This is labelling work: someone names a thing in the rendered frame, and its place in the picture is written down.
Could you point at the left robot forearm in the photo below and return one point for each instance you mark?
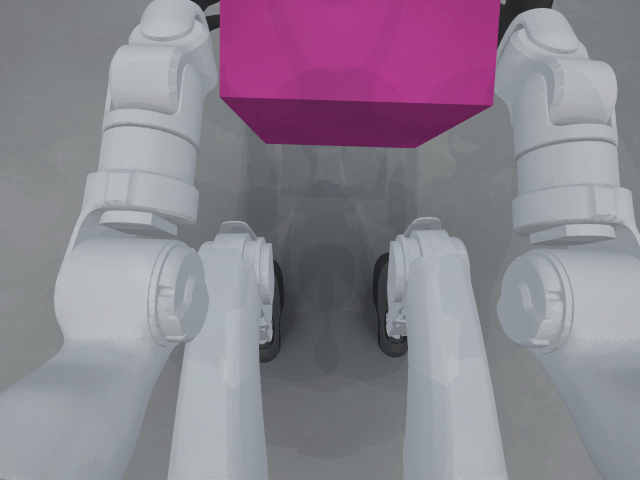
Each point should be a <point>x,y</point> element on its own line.
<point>151,129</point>

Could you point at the right robot forearm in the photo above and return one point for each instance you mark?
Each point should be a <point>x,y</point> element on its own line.
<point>562,111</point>

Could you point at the left robot hand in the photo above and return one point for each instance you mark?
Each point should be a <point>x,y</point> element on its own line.
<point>213,21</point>

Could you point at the right robot hand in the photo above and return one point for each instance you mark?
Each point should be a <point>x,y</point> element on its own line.
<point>513,8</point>

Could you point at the carton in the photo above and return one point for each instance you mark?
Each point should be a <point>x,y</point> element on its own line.
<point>365,73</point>

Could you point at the left robot upper arm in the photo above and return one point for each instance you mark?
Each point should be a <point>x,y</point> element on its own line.
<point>123,304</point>

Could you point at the right robot shin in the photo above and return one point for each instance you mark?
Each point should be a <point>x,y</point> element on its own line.
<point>395,318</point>

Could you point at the right robot thigh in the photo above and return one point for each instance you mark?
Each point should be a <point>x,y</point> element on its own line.
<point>452,430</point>

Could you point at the right robot upper arm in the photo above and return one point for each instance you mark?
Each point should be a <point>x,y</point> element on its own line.
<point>578,313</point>

